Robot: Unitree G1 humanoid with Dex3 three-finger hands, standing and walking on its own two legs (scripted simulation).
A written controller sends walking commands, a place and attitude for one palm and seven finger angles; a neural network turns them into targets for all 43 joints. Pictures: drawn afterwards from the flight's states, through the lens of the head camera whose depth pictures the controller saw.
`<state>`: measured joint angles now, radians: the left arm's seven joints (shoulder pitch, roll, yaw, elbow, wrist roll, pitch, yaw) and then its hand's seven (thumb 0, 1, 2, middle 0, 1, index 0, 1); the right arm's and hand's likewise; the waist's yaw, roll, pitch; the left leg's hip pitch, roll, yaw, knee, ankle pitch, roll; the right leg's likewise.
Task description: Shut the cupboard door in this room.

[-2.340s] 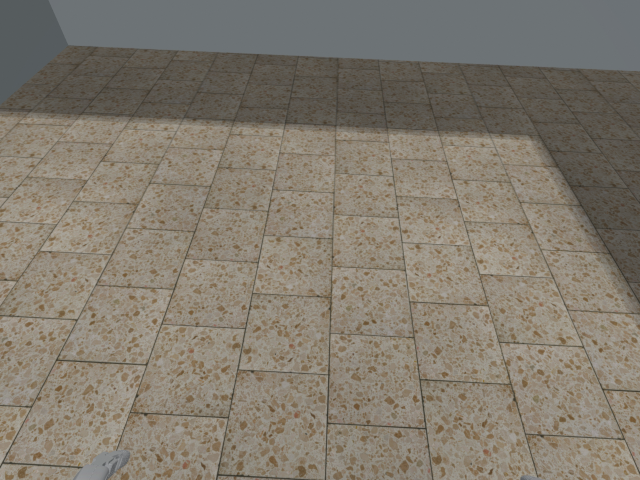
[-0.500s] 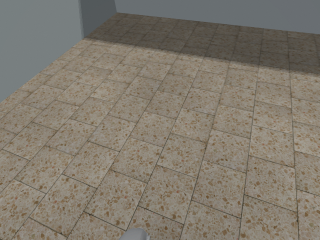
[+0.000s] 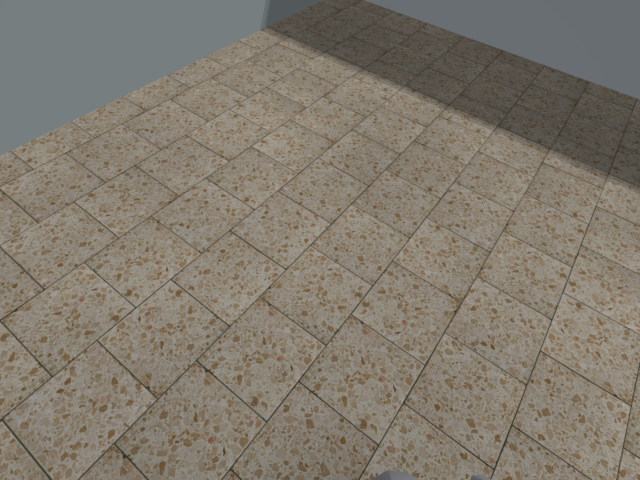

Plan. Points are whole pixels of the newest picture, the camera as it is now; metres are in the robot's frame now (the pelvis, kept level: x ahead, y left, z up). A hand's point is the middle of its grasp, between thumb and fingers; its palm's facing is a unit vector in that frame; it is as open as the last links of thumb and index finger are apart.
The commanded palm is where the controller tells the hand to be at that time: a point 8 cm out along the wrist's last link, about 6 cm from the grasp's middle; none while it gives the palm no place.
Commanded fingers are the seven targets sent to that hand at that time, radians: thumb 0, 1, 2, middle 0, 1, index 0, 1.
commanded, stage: turn or walk to find it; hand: left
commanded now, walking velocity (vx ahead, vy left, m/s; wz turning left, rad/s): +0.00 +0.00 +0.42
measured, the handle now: out of the picture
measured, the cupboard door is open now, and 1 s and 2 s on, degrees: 81 81 81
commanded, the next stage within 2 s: none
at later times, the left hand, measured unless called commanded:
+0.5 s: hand out of the picture +0.02 +0.15 -0.15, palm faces +0.24 -0.93 -0.27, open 7.4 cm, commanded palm none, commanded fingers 0.00 0.90 0.90 -0.20 -0.30 -0.20 -0.30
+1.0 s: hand out of the picture -0.11 +0.21 -0.17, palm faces +0.47 -0.85 -0.23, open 7.4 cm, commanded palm none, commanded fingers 0.00 0.90 0.90 -0.20 -0.30 -0.20 -0.30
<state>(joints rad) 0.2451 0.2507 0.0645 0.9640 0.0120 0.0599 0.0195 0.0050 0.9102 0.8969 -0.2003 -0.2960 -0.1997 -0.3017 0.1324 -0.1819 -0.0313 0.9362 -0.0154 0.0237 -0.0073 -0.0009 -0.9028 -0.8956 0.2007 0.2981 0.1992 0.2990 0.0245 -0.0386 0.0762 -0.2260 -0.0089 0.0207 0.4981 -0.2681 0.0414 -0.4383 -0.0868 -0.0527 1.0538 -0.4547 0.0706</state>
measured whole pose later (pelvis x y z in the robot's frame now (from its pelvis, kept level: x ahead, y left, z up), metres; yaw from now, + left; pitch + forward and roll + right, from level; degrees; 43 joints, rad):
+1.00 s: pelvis -0.07 -0.01 +0.00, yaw +25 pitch +0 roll -1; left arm 0.22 0.25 0.07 0.97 0.01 0.06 0.02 0.00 0.91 0.90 -0.20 -0.30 -0.20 -0.30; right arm 0.17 -0.18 -0.03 0.95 -0.01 0.02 -0.01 0.00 -0.90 -0.90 0.20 0.30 0.20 0.30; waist 0.02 -0.04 0.05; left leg -0.21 -0.03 0.02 0.44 -0.23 0.06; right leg -0.46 -0.09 -0.03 1.09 -0.37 0.09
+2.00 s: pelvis -0.13 -0.05 +0.00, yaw +50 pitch -1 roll -1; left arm 0.23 0.25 0.07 0.97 0.01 0.06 0.02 0.00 0.91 0.90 -0.20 -0.30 -0.20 -0.30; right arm 0.15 -0.18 -0.03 0.94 -0.02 0.02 -0.01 0.00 -0.90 -0.90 0.20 0.30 0.20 0.30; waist 0.02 -0.03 0.06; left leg -0.21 -0.02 0.02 0.46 -0.23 0.05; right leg -0.45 -0.09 -0.04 1.06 -0.40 0.08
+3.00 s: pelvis -0.17 -0.13 +0.00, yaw +75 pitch +0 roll -1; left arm 0.19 0.25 0.07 0.96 0.01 0.06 0.02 0.00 0.91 0.90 -0.20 -0.30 -0.20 -0.30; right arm 0.17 -0.18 -0.03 0.94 -0.02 0.02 -0.01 0.00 -0.90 -0.90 0.20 0.30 0.20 0.30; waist 0.01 -0.02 0.06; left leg -0.23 -0.02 0.00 0.45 -0.21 0.04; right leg -0.43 -0.08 -0.04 1.00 -0.42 0.08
